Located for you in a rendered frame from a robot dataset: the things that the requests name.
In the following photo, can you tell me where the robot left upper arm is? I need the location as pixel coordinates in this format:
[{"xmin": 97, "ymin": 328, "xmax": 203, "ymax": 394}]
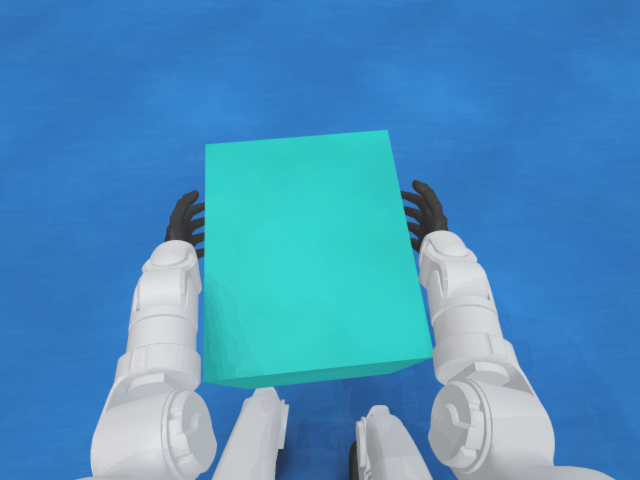
[{"xmin": 76, "ymin": 388, "xmax": 217, "ymax": 480}]

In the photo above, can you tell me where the right robot hand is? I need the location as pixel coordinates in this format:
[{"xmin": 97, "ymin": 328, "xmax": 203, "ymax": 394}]
[{"xmin": 400, "ymin": 180, "xmax": 449, "ymax": 253}]

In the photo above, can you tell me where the robot right thigh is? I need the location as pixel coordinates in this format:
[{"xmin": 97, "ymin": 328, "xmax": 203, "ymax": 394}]
[{"xmin": 356, "ymin": 414, "xmax": 433, "ymax": 480}]

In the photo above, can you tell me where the left robot forearm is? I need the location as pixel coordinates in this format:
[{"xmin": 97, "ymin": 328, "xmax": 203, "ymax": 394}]
[{"xmin": 90, "ymin": 240, "xmax": 202, "ymax": 476}]

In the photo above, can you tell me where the left robot hand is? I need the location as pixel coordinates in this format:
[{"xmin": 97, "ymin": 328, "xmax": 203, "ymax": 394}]
[{"xmin": 164, "ymin": 190, "xmax": 205, "ymax": 259}]

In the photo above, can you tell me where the robot left thigh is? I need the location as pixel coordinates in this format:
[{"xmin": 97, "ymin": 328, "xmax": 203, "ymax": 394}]
[{"xmin": 212, "ymin": 394, "xmax": 289, "ymax": 480}]

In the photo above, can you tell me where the robot thigh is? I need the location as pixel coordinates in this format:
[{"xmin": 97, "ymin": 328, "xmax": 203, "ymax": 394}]
[
  {"xmin": 212, "ymin": 394, "xmax": 289, "ymax": 480},
  {"xmin": 356, "ymin": 414, "xmax": 433, "ymax": 480}
]

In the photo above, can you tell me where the robot right upper arm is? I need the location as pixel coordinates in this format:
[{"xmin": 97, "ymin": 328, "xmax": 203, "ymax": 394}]
[{"xmin": 428, "ymin": 378, "xmax": 615, "ymax": 480}]

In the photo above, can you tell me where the right robot forearm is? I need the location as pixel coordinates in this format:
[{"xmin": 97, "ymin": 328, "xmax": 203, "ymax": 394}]
[{"xmin": 418, "ymin": 231, "xmax": 555, "ymax": 451}]

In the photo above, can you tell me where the carton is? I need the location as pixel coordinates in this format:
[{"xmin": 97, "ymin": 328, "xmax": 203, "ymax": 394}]
[{"xmin": 203, "ymin": 130, "xmax": 433, "ymax": 389}]

